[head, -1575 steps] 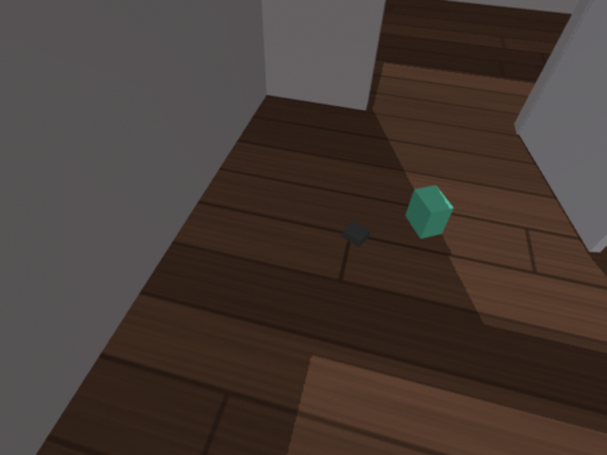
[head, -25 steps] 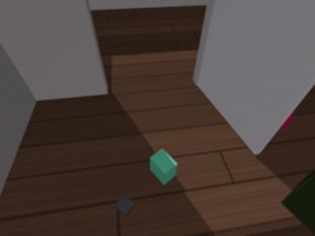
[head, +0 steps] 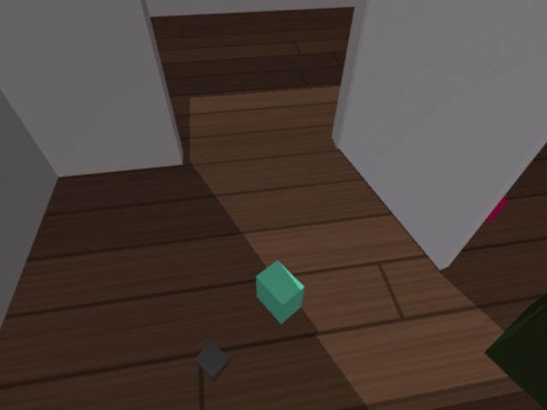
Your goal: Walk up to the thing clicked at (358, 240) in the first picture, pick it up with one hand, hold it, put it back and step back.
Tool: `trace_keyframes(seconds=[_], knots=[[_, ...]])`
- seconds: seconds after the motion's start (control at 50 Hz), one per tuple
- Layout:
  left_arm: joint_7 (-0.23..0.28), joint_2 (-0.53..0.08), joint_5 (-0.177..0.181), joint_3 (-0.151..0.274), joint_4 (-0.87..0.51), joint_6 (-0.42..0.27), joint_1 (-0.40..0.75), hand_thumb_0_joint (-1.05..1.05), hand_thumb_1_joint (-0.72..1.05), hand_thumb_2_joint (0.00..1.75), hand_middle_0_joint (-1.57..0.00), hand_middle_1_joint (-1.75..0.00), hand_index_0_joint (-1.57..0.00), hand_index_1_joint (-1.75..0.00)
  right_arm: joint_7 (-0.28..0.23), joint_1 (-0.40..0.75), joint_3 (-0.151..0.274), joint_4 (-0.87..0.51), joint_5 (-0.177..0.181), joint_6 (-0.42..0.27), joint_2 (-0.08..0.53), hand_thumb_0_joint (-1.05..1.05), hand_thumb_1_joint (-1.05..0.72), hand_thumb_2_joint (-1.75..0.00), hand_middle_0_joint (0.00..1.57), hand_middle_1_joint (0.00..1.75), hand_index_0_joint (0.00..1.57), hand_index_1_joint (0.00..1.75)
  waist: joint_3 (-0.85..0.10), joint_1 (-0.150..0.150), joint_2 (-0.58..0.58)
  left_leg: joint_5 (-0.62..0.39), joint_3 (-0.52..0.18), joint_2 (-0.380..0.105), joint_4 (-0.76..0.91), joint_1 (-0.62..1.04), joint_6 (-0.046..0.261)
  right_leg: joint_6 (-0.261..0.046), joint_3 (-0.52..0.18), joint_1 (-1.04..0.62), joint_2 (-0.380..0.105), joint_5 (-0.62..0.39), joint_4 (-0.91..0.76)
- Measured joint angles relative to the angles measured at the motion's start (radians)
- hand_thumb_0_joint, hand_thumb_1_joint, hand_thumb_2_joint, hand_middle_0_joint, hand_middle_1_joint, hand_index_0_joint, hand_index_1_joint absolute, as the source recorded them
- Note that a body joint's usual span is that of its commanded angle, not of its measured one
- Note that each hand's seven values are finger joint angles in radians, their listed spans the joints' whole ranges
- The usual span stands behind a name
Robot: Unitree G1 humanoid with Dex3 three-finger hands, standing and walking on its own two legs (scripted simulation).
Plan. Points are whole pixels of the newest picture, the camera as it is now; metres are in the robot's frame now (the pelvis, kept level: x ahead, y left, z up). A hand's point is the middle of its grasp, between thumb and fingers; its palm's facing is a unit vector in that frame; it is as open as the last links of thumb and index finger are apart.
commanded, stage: stand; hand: left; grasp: from above
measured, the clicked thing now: (212, 360) +0.41 +0.20 -0.76
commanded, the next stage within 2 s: step back in 0.66 s
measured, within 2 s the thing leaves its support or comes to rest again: neither
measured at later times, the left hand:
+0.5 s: hand out of the picture +0.08 +0.24 -0.16, palm faces +0.01 -0.94 -0.34, open 7.4 cm
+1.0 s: hand out of the picture +0.11 +0.31 -0.18, palm faces +0.01 -0.93 -0.37, open 7.4 cm
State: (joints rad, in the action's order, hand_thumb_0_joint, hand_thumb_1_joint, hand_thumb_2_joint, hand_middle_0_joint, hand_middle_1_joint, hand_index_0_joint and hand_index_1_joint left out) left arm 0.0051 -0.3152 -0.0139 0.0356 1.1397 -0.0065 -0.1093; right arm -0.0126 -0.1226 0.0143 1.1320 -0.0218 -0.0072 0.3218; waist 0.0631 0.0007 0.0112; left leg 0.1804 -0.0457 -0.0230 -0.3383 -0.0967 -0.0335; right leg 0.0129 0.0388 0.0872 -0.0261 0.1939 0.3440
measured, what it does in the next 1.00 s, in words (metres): lifts its left foot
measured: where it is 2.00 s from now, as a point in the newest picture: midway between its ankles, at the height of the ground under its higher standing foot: outside the picture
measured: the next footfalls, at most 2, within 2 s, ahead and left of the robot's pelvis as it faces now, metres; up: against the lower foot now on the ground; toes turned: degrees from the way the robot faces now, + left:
right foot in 1.38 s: -0.11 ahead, -0.08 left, +0.00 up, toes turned -2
left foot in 1.70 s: -0.18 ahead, +0.18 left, +0.00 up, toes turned -3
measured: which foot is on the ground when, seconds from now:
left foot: down 0.00-1.00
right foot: down 0.00-0.96, up 0.98-1.00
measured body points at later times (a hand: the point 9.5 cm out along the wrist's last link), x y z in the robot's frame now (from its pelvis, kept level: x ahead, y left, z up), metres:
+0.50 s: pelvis +0.00 -0.01 +0.00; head +0.00 -0.01 +0.45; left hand +0.08 +0.29 -0.13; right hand +0.07 -0.30 -0.14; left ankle +0.01 +0.14 -0.75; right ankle +0.00 -0.12 -0.75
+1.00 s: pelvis -0.05 +0.04 -0.03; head +0.02 +0.07 +0.41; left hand +0.11 +0.36 -0.16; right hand +0.02 -0.29 -0.14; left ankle -0.04 +0.15 -0.75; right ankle -0.01 -0.12 -0.73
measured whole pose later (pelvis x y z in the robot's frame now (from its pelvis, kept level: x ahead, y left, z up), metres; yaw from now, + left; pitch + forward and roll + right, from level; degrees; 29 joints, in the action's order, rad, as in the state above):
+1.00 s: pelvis -0.05 +0.04 -0.03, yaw +1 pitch -2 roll +0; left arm 0.02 -0.41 0.00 0.08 0.91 0.05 0.01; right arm 0.01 -0.15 0.07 0.96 -0.03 0.03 0.39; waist 0.21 -0.02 -0.06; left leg 0.34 -0.01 0.04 -0.67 -0.30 0.03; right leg 0.00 -0.08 0.39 -0.04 0.46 0.79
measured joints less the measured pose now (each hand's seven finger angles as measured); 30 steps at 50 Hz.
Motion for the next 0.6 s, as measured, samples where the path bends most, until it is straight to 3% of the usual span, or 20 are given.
trace_keyframes(seconds=[0.6], knots=[[-0.008,-0.018,-0.001,-0.009,-0.004,-0.002,-0.005,0.00,0.90,0.90,-0.20,-0.30,-0.20,-0.30,0.009,-0.003,-0.003,0.000,0.001,0.002,0.006,0.01,-0.90,-0.90,0.20,0.30,0.20,0.30,-0.004,0.000,-0.002,-0.003,-0.001,-0.012,0.012,-0.001,-0.011,-0.012,0.001,0.007,0.012,0.002,-0.001]])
